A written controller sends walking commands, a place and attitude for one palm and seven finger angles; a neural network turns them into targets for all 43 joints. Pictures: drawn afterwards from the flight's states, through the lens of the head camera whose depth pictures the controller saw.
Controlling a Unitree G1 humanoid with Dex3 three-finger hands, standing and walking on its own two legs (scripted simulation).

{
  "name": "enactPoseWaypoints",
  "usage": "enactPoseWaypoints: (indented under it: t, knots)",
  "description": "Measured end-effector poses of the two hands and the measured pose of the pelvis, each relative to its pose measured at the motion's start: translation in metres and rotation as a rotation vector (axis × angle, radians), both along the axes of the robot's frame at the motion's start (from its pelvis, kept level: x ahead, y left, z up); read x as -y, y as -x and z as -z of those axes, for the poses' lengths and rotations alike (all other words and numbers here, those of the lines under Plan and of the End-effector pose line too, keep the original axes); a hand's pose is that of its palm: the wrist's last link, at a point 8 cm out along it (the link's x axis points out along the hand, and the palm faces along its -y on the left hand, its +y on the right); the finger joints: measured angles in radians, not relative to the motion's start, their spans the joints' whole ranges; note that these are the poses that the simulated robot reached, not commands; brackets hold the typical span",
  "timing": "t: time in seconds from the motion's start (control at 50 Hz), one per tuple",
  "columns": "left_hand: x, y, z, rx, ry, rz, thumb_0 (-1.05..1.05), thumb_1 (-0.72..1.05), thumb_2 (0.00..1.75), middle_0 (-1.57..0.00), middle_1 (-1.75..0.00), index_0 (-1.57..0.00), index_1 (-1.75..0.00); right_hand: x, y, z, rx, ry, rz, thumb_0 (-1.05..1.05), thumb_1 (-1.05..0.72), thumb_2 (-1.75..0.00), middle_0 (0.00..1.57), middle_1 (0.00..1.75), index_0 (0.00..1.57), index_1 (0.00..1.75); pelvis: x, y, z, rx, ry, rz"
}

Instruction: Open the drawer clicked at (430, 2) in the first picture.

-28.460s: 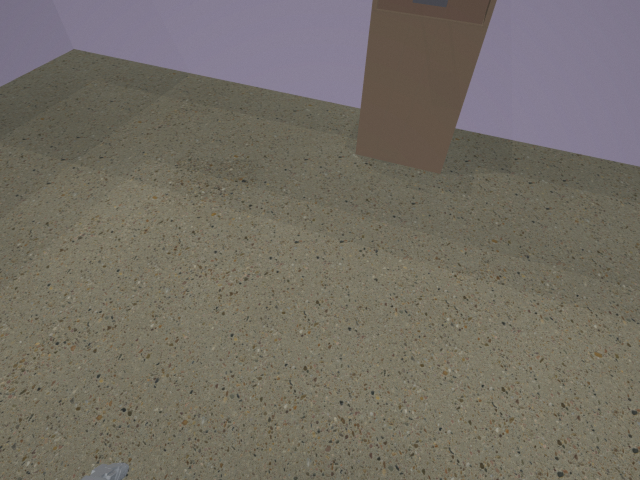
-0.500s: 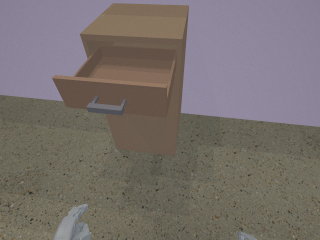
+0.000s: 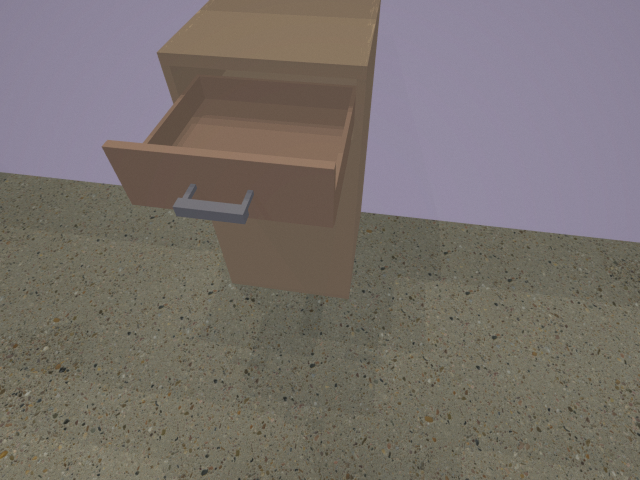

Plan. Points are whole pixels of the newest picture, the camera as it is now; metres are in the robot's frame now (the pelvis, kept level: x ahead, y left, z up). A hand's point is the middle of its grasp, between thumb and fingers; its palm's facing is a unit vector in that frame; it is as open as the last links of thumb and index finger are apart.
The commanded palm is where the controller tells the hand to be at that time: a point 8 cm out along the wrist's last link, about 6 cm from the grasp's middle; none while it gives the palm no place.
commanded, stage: let the arm hang, fingers relaxed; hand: left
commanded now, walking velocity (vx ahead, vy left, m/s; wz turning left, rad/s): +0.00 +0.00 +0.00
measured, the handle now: (215, 201) +0.54 +0.22 +0.01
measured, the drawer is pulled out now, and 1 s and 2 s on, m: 0.29 0.29 0.29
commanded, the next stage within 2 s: look to check the result in 0.40 s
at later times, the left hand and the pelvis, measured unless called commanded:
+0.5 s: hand out of the picture +0.00 +0.16 -0.17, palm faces +0.05 -0.98 -0.18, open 7.4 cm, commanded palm none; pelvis +0.01 +0.00 +0.00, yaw +0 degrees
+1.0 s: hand out of the picture +0.02 +0.16 -0.17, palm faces +0.04 -0.98 -0.19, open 7.4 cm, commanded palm none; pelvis +0.02 -0.01 +0.00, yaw +0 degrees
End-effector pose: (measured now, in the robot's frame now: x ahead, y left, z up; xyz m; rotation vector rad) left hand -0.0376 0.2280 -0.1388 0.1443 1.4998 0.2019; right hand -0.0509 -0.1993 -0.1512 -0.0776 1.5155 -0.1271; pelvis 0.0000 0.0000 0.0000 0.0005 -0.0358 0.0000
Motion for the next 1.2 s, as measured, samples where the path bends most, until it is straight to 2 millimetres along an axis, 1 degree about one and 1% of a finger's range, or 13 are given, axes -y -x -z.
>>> enactPoseWaypoints:
  t: [0.1,0.18,0.36,0.58,0.74,0.92,1.2]
  knots:
    - [0.011,-0.018,0.004,0.054,0.025,0.009,0.0,0.91,0.9,-0.19,-0.3,-0.2,-0.3,-0.011,-0.008,0.003,0.035,-0.023,0.009,0.0,-0.91,-0.9,0.2,0.3,0.2,0.3,0.0,0.0,0.0,0.0,-0.002,0.002]
    - [0.017,-0.03,0.006,0.086,0.036,0.019,0.01,0.91,0.9,-0.2,-0.3,-0.2,-0.3,-0.015,-0.014,0.003,0.058,-0.028,0.015,0.0,-0.91,-0.9,0.2,0.3,0.2,0.3,0.0,0.0,0.001,-0.001,-0.002,0.004]
    - [0.015,-0.034,0.006,0.089,0.033,0.012,0.01,0.92,0.9,-0.2,-0.3,-0.2,-0.3,-0.01,-0.019,0.001,0.059,-0.012,0.021,0.0,-0.91,-0.9,0.2,0.3,0.2,0.3,0.001,-0.004,0.0,-0.007,-0.002,0.006]
    - [0.019,-0.033,0.005,0.057,0.04,0.013,0.0,0.91,0.9,-0.19,-0.3,-0.2,-0.3,0.001,-0.021,-0.001,0.035,0.013,0.025,0.0,-0.91,-0.9,0.2,0.3,0.2,0.3,0.002,-0.01,-0.001,-0.006,-0.003,0.01]
    - [0.02,-0.042,0.005,0.065,0.04,0.016,0.0,0.91,0.9,-0.19,-0.3,-0.2,-0.3,0.001,-0.03,-0.001,0.042,0.011,0.019,0.0,-0.91,-0.9,0.2,0.3,0.2,0.3,0.003,-0.015,-0.001,-0.003,-0.002,0.008]
    - [0.018,-0.051,0.003,0.074,0.027,0.019,0.01,0.91,0.9,-0.19,-0.3,-0.2,-0.3,0.0,-0.041,0.0,0.054,0.0,0.014,0.0,-0.91,-0.9,0.2,0.3,0.2,0.3,0.005,-0.019,-0.002,-0.005,-0.002,0.007]
    - [0.019,-0.06,0.002,0.07,0.026,0.025,0.01,0.91,0.9,-0.19,-0.3,-0.2,-0.3,0.007,-0.049,-0.001,0.047,0.013,0.016,0.0,-0.91,-0.9,0.2,0.3,0.2,0.3,0.007,-0.028,-0.003,-0.009,-0.002,0.01]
